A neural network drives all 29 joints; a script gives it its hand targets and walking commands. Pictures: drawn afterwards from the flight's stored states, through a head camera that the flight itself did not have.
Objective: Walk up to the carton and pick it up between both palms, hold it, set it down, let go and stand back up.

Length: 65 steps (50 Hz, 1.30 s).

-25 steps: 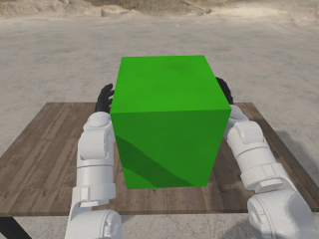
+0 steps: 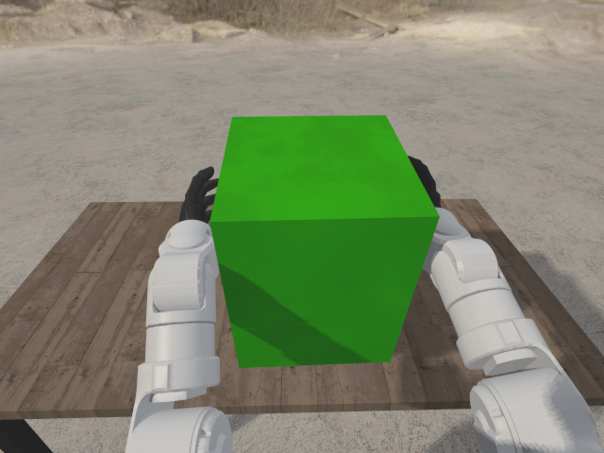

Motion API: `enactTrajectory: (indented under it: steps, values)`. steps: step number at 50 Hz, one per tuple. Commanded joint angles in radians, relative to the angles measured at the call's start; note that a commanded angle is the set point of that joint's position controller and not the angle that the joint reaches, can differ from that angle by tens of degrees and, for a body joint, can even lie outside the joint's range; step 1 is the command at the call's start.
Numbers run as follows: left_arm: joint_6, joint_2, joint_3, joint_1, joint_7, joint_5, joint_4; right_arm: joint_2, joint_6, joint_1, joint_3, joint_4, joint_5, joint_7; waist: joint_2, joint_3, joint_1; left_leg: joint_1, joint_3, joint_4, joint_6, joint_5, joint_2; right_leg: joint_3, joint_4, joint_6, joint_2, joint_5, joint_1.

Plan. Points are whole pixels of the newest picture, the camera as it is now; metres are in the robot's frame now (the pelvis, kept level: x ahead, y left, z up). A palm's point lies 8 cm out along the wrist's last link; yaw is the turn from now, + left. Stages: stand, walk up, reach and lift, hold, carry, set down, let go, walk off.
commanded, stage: hold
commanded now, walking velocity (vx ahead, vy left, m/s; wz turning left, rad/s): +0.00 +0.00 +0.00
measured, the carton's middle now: (312, 241) +0.35 +0.00 +0.19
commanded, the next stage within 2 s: none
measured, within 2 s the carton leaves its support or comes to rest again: neither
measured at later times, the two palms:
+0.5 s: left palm (197, 227) +0.35 +0.14 +0.21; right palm (424, 212) +0.36 -0.15 +0.22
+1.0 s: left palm (193, 226) +0.35 +0.15 +0.21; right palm (420, 211) +0.37 -0.15 +0.22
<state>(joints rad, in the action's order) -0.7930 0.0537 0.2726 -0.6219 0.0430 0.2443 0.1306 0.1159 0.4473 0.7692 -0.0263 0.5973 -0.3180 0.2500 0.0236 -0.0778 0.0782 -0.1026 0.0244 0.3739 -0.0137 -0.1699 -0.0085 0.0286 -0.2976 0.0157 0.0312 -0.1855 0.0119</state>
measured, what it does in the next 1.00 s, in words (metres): stands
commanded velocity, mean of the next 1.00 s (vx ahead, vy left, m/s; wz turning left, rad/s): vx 0.00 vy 0.00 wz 0.00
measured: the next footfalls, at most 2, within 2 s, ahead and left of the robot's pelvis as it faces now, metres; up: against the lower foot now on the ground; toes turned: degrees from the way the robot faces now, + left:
none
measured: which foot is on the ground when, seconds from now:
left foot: down 0.00-1.00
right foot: down 0.00-1.00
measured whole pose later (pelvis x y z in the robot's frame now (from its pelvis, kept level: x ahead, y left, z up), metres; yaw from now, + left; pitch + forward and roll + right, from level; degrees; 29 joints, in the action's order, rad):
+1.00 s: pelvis +0.00 +0.00 +0.00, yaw +0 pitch -6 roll -1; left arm -0.79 0.05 0.29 -0.62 0.02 0.26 0.11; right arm 0.10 0.46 0.77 -0.02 0.58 -0.31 0.26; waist 0.03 -0.07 0.08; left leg -0.08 0.03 0.36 -0.01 -0.17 -0.01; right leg 0.02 -0.29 0.02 0.03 -0.19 0.00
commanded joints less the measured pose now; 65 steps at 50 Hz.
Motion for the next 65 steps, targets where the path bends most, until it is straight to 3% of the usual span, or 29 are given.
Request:
enactTrajectory:
  steps: [1, 5, 9, 10, 11, 14, 16, 18, 19, 22, 25, 29, 32, 35, 36, 37, 40, 42, 47, 49, 51, 52, 55, 60, 62, 65]
  values:
    - [0.099, 0.557, -0.555, -0.849, -0.126, -0.176, -0.186, -0.760, -0.032, 0.810, -0.354, -0.398, -0.106, -0.098, -0.055, -0.429, -0.005, 0.258, 0.008, -0.005, 0.034, 0.303, -0.021, 0.010, 0.034, -0.084, 0.038, 0.207, 0.018]
    - [0.086, 0.549, -0.505, -0.838, -0.139, -0.146, -0.076, -0.741, -0.025, 0.849, -0.307, -0.347, -0.066, -0.100, -0.024, -0.321, -0.009, 0.219, -0.001, -0.040, 0.017, 0.201, -0.014, 0.010, 0.062, -0.078, 0.035, 0.119, 0.063]
    - [0.093, 0.549, -0.490, -0.853, -0.153, -0.152, -0.073, -0.749, -0.030, 0.870, -0.310, -0.344, -0.072, -0.096, -0.018, -0.337, -0.008, 0.198, -0.006, -0.038, 0.012, 0.187, -0.026, 0.004, 0.055, -0.086, 0.026, 0.135, 0.050]
    - [0.097, 0.557, -0.489, -0.861, -0.151, -0.155, -0.088, -0.768, -0.039, 0.891, -0.327, -0.372, -0.081, -0.098, -0.018, -0.373, -0.020, 0.197, -0.007, -0.032, 0.006, 0.207, -0.027, 0.003, 0.049, -0.088, 0.026, 0.153, 0.041]
    - [0.104, 0.551, -0.502, -0.875, -0.148, -0.167, -0.113, -0.771, -0.035, 0.863, -0.328, -0.355, -0.084, -0.096, -0.017, -0.394, -0.004, 0.214, -0.007, -0.024, 0.013, 0.238, -0.025, 0.005, 0.042, -0.088, 0.031, 0.181, 0.031]
    - [0.097, 0.539, -0.494, -0.812, -0.149, -0.151, -0.102, -0.764, -0.031, 0.829, -0.349, -0.373, -0.099, -0.085, -0.022, -0.409, -0.008, 0.247, -0.005, -0.005, 0.014, 0.303, -0.031, 0.001, 0.035, -0.093, 0.029, 0.262, -0.006]
    - [0.087, 0.526, -0.481, -0.811, -0.162, -0.139, -0.072, -0.732, -0.024, 0.822, -0.330, -0.333, -0.098, -0.077, -0.032, -0.341, 0.001, 0.223, -0.003, -0.010, 0.024, 0.277, -0.032, 0.001, 0.042, -0.092, 0.025, 0.248, 0.010]
    - [0.089, 0.528, -0.482, -0.818, -0.166, -0.143, -0.105, -0.738, -0.023, 0.802, -0.342, -0.338, -0.105, -0.077, -0.034, -0.343, 0.003, 0.236, -0.003, -0.009, 0.027, 0.293, -0.031, 0.005, 0.039, -0.094, 0.027, 0.264, 0.010]
    - [0.101, 0.552, -0.521, -0.852, -0.164, -0.167, -0.179, -0.759, -0.030, 0.796, -0.346, -0.373, -0.112, -0.078, -0.048, -0.406, 0.019, 0.258, 0.002, 0.001, 0.038, 0.321, -0.030, 0.007, 0.029, -0.095, 0.030, 0.279, 0.002]
    - [0.109, 0.545, -0.563, -0.867, -0.148, -0.190, -0.224, -0.778, -0.035, 0.810, -0.371, -0.454, -0.118, -0.079, -0.061, -0.472, 0.014, 0.283, 0.007, 0.021, 0.041, 0.364, -0.033, 0.009, 0.025, -0.101, 0.029, 0.309, -0.002]
    - [0.092, 0.525, -0.546, -0.794, -0.147, -0.166, -0.160, -0.744, -0.022, 0.779, -0.358, -0.436, -0.099, -0.071, -0.045, -0.404, 0.013, 0.279, 0.010, 0.006, 0.031, 0.307, -0.033, 0.011, 0.041, -0.102, 0.023, 0.263, 0.018]
    - [0.085, 0.532, -0.512, -0.832, -0.160, -0.150, -0.138, -0.753, -0.022, 0.808, -0.329, -0.377, -0.068, -0.081, -0.024, -0.307, 0.000, 0.215, 0.000, -0.036, 0.015, 0.196, -0.025, 0.012, 0.056, -0.095, 0.017, 0.151, 0.052]
    - [0.086, 0.535, -0.522, -0.864, -0.157, -0.152, -0.133, -0.747, -0.023, 0.824, -0.323, -0.358, -0.077, -0.088, -0.055, -0.324, 0.005, 0.218, 0.003, -0.031, 0.025, 0.210, -0.025, 0.011, 0.052, -0.085, 0.020, 0.142, 0.046]
    - [0.085, 0.556, -0.519, -0.841, -0.147, -0.152, -0.107, -0.754, -0.030, 0.863, -0.333, -0.391, -0.084, -0.096, -0.046, -0.370, -0.019, 0.231, 0.004, -0.026, 0.017, 0.227, -0.021, 0.008, 0.050, -0.082, 0.028, 0.141, 0.046]
    - [0.089, 0.552, -0.513, -0.845, -0.147, -0.156, -0.108, -0.769, -0.031, 0.863, -0.332, -0.389, -0.076, -0.093, -0.021, -0.376, -0.012, 0.230, 0.000, -0.021, 0.009, 0.228, -0.023, 0.010, 0.047, -0.086, 0.027, 0.152, 0.047]
    - [0.087, 0.549, -0.513, -0.825, -0.148, -0.154, -0.076, -0.751, -0.032, 0.856, -0.319, -0.370, -0.076, -0.093, -0.031, -0.349, -0.008, 0.237, 0.004, -0.019, 0.015, 0.240, -0.021, 0.010, 0.048, -0.085, 0.029, 0.169, 0.060]
    - [0.094, 0.567, -0.532, -0.826, -0.146, -0.165, -0.143, -0.748, -0.042, 0.854, -0.351, -0.414, -0.103, -0.089, -0.043, -0.421, -0.006, 0.266, 0.009, 0.002, 0.029, 0.325, -0.020, 0.010, 0.041, -0.079, 0.037, 0.227, 0.017]
    - [0.086, 0.547, -0.519, -0.791, -0.149, -0.143, -0.143, -0.731, -0.029, 0.792, -0.356, -0.378, -0.104, -0.078, -0.047, -0.381, 0.005, 0.287, 0.004, 0.006, 0.038, 0.363, -0.023, 0.010, 0.041, -0.086, 0.035, 0.272, 0.004]
    - [0.090, 0.532, -0.507, -0.823, -0.161, -0.150, -0.141, -0.734, -0.030, 0.806, -0.323, -0.365, -0.081, -0.087, -0.028, -0.324, 0.009, 0.233, 0.000, -0.026, 0.026, 0.252, -0.023, 0.013, 0.054, -0.085, 0.030, 0.178, 0.046]
    - [0.099, 0.560, -0.569, -0.855, -0.152, -0.179, -0.193, -0.742, -0.042, 0.812, -0.328, -0.404, -0.080, -0.093, -0.059, -0.375, 0.022, 0.257, 0.008, -0.019, 0.041, 0.277, -0.016, 0.019, 0.048, -0.076, 0.036, 0.171, 0.048]
    - [0.096, 0.569, -0.586, -0.826, -0.138, -0.180, -0.221, -0.737, -0.039, 0.785, -0.350, -0.424, -0.097, -0.091, -0.076, -0.432, 0.019, 0.302, 0.012, 0.008, 0.053, 0.370, -0.015, 0.020, 0.034, -0.074, 0.043, 0.241, 0.020]
    - [0.088, 0.560, -0.573, -0.801, -0.134, -0.166, -0.201, -0.728, -0.034, 0.784, -0.362, -0.422, -0.102, -0.089, -0.073, -0.410, 0.006, 0.303, 0.010, 0.011, 0.050, 0.368, -0.020, 0.018, 0.040, -0.077, 0.039, 0.236, 0.027]
    - [0.079, 0.551, -0.559, -0.797, -0.143, -0.156, -0.173, -0.713, -0.028, 0.775, -0.332, -0.384, -0.094, -0.086, -0.071, -0.330, 0.016, 0.256, 0.010, -0.011, 0.047, 0.308, -0.016, 0.019, 0.050, -0.077, 0.035, 0.176, 0.049]
    - [0.081, 0.554, -0.547, -0.804, -0.150, -0.155, -0.172, -0.731, -0.039, 0.825, -0.348, -0.425, -0.082, -0.092, -0.041, -0.356, -0.002, 0.247, 0.004, -0.015, 0.031, 0.285, -0.019, 0.018, 0.046, -0.078, 0.035, 0.185, 0.027]
    - [0.087, 0.570, -0.571, -0.849, -0.142, -0.166, -0.192, -0.743, -0.039, 0.815, -0.338, -0.397, -0.081, -0.099, -0.078, -0.350, 0.006, 0.242, 0.005, -0.020, 0.040, 0.272, -0.016, 0.018, 0.046, -0.076, 0.031, 0.157, 0.051]
    - [0.086, 0.551, -0.561, -0.793, -0.141, -0.171, -0.166, -0.742, -0.037, 0.800, -0.352, -0.433, -0.074, -0.090, -0.036, -0.424, 0.009, 0.272, 0.003, -0.009, 0.024, 0.286, -0.023, 0.008, 0.045, -0.085, 0.028, 0.212, 0.011]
